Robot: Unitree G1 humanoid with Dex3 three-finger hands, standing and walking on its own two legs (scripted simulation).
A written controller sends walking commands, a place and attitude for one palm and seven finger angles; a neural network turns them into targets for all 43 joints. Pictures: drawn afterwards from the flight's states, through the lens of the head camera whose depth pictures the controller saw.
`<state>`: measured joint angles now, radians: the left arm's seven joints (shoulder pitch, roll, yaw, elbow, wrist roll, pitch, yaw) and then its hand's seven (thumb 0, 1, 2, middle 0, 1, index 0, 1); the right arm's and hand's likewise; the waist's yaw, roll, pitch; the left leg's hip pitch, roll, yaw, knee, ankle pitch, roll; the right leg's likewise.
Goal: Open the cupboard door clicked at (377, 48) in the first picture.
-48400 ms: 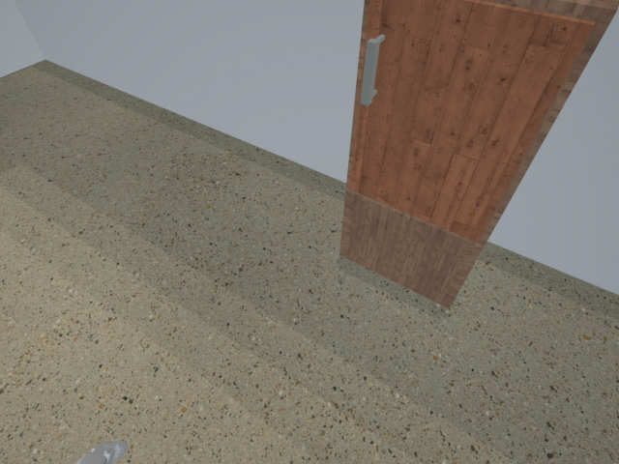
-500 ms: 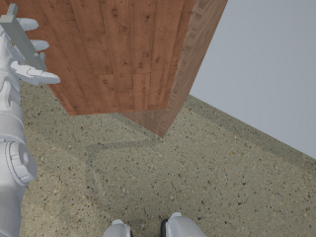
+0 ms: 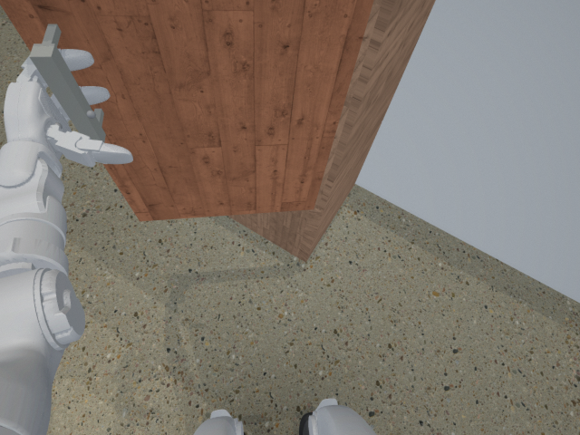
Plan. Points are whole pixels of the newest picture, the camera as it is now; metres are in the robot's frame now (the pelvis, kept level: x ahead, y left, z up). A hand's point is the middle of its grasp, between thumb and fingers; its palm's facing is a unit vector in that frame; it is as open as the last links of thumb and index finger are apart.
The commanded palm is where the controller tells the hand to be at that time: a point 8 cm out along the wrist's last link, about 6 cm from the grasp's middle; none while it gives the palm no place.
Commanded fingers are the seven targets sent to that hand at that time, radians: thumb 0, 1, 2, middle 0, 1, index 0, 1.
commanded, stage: slide the fingers in behind the handle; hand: left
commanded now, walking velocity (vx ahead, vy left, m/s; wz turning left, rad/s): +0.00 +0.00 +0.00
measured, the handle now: (76, 90) +0.56 +0.25 +0.10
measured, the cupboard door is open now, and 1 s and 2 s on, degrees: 38 38 80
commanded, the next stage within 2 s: close the thumb around the handle in 0.08 s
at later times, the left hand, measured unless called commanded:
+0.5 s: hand (90, 114) +0.51 +0.22 +0.10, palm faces +0.07 -1.00 +0.00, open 11.2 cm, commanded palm +0.49 +0.25 +0.10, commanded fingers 0.00 0.45 0.71 -0.37 -1.30 -0.37 -1.30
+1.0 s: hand (91, 111) +0.52 +0.22 +0.10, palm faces +0.06 -1.00 +0.00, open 5.4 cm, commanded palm +0.50 +0.26 +0.10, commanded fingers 0.00 0.90 0.90 -0.40 -1.35 -0.40 -1.35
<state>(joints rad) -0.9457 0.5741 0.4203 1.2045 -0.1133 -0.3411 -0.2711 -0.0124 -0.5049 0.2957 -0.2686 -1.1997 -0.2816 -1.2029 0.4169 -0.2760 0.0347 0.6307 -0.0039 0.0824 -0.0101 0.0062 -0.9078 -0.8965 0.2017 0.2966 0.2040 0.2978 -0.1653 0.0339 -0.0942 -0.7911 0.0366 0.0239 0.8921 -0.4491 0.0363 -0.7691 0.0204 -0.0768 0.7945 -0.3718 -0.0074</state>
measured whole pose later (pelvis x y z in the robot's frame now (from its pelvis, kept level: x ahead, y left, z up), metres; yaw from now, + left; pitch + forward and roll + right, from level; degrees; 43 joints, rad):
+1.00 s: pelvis -0.01 +0.00 +0.00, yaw +0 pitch +21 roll -4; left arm -1.00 0.61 0.43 1.24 -0.10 -0.33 -0.28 0.01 0.77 0.83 -0.38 -1.35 -0.39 -1.35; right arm 0.44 -0.28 0.04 0.64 -0.01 0.07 -0.02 0.01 -0.91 -0.90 0.20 0.30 0.20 0.30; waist -0.18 0.03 -0.09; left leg -0.83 0.04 0.02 0.91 -0.45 0.04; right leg -0.81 0.02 -0.08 0.81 -0.37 -0.01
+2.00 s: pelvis +0.00 -0.03 +0.02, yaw +2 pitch +5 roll +0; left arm 0.13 -0.11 -0.17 -0.02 0.05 -0.06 0.52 0.00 0.70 0.75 -0.36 -1.35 -0.40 -1.35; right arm 0.17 -0.17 0.03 0.53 -0.05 0.08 0.00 0.01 -0.91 -0.90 0.20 0.30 0.20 0.30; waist 0.01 0.04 -0.09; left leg -0.42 0.01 0.01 0.73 -0.40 0.00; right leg -0.43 0.00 -0.08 0.73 -0.38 -0.04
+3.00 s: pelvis -0.02 -0.02 +0.01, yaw +3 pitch +4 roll +0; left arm 0.01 -0.10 -0.21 0.10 0.07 -0.11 0.54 -0.01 -0.50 0.30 -0.46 -0.69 -0.46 -0.68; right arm 0.16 -0.18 0.02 0.59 -0.05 0.06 -0.02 0.01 -0.91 -0.90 0.20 0.30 0.20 0.30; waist 0.02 0.04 -0.07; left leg -0.47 -0.01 0.01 0.78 -0.39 0.02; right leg -0.47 -0.02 -0.09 0.77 -0.38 -0.03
